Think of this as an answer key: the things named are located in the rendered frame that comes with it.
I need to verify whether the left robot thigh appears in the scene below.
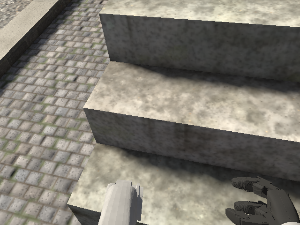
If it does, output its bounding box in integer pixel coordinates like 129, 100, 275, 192
98, 179, 143, 225

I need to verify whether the left robot shin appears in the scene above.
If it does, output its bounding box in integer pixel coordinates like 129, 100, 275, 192
104, 183, 115, 200

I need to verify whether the right robot hand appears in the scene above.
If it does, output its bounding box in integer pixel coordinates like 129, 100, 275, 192
225, 176, 300, 225

